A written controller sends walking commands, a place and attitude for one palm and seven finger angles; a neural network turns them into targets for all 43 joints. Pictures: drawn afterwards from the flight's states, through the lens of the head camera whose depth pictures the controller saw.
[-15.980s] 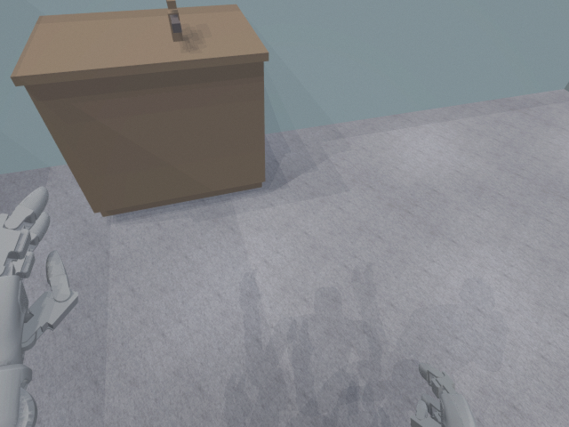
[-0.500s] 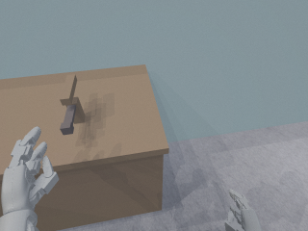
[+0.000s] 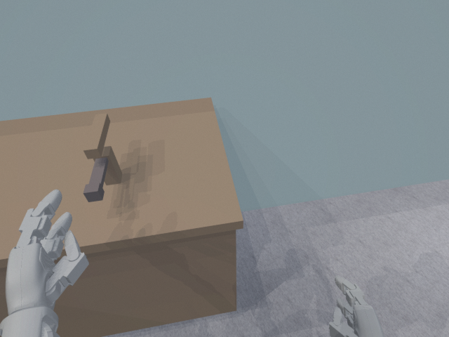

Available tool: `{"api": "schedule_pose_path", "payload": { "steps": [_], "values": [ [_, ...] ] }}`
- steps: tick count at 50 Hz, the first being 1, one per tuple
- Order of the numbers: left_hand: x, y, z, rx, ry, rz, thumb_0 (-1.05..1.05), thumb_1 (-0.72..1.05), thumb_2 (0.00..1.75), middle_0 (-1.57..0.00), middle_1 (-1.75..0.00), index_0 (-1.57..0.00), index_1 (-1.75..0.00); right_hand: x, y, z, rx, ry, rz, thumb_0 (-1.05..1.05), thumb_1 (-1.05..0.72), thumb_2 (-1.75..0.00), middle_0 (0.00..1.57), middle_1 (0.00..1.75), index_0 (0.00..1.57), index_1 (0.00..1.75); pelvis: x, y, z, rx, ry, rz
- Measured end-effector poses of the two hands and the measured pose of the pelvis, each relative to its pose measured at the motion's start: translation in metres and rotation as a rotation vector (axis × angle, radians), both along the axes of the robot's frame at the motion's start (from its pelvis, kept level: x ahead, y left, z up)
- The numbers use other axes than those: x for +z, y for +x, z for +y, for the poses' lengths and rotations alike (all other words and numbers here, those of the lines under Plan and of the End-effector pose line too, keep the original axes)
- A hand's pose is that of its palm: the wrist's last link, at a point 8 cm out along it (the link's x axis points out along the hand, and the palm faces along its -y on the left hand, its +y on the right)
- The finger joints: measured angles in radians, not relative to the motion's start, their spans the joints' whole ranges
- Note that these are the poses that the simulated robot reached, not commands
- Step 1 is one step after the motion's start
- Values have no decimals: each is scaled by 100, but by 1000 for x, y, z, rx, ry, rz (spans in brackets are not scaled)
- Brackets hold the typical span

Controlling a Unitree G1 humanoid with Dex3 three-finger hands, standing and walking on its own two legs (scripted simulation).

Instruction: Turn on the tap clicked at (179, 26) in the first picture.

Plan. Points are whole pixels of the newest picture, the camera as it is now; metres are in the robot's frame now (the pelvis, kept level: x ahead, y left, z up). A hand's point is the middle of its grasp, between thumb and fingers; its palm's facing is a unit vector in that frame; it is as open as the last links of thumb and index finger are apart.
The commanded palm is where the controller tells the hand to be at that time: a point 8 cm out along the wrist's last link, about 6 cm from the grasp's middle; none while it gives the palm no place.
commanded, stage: turn the palm inward beside the body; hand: left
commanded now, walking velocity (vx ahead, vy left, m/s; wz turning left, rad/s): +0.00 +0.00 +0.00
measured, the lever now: (94, 192) +0.35 +0.32 +0.07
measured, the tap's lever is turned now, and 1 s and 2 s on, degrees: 0 0 0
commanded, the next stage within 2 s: reach beside the lever's end, fingers flat in 0.12 s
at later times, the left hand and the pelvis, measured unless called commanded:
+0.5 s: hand (77, 255) +0.19 +0.24 +0.13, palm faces +0.50 -0.86 -0.12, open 7.4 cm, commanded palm +0.15 +0.29 +0.13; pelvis +0.00 -0.01 +0.00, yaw +0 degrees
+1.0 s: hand (80, 231) +0.24 +0.27 +0.11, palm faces +0.50 -0.86 -0.11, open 7.5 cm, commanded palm +0.20 +0.32 +0.11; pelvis +0.00 +0.01 +0.00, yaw -1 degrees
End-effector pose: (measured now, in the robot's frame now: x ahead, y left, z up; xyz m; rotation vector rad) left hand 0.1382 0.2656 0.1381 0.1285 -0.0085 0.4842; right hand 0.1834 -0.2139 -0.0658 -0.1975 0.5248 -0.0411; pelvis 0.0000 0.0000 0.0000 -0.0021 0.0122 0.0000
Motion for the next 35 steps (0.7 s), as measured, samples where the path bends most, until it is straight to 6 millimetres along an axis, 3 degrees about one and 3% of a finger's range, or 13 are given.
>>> {"api": "schedule_pose_path", "payload": {
  "steps": [15, 25, 35],
  "values": [
    [1, 2, -4, 0, 6, -4, 2, 90, 89, -20, -30, -21, -30, -1, 2, -9, -8, 0, 8, 1, -90, -90, 20, 30, 20, 30, 0, 4, -5, 0, 4, 1],
    [-7, 4, 13, 37, 4, 0, 2, 90, 89, -20, -30, -20, -30, -5, -5, -12, -20, -8, 30, 1, -90, -90, 20, 30, 20, 30, 0, -1, -7, 3, 2, 2],
    [-15, 23, 30, 41, -9, 7, 2, 90, 89, -20, -30, -20, -30, -8, -15, -16, -51, -22, 58, 1, -90, -90, 20, 30, 20, 30, 1, -5, -5, 0, -1, 7]
  ]
}}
